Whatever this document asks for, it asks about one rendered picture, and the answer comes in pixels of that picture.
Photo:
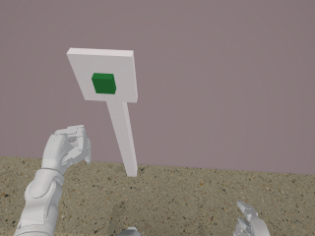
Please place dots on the button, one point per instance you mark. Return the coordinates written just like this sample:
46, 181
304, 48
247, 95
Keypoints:
104, 83

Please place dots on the panel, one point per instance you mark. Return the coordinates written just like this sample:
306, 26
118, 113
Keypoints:
121, 63

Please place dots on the robot left forearm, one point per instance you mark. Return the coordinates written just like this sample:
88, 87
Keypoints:
42, 196

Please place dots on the robot left hand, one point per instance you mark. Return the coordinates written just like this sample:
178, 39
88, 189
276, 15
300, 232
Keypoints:
60, 154

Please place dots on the robot right hand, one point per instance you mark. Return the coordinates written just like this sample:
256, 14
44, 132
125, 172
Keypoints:
255, 226

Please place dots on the robot left shin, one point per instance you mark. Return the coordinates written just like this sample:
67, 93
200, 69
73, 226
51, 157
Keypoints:
132, 228

